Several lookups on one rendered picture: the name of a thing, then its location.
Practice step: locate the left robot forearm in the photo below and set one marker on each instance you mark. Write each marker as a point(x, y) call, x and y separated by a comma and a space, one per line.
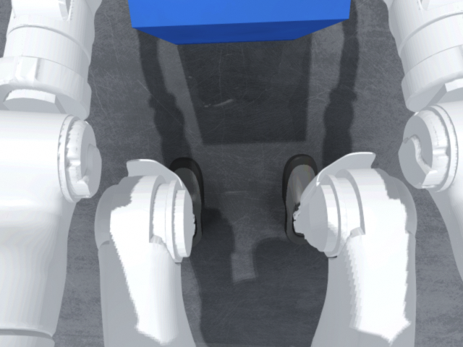
point(47, 56)

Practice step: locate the right robot forearm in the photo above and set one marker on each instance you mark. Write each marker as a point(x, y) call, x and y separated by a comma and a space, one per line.
point(429, 41)

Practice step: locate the robot right upper arm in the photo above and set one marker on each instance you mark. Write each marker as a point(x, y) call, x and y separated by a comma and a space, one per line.
point(431, 158)

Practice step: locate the robot right foot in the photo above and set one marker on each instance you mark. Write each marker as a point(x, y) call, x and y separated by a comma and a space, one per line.
point(299, 171)

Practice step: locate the left robot shin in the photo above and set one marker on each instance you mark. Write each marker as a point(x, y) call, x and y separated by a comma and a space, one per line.
point(138, 167)

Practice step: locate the robot left upper arm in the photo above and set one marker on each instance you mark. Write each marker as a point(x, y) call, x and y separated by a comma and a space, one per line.
point(48, 162)

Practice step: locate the carton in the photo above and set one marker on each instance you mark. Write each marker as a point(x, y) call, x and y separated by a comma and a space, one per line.
point(184, 22)

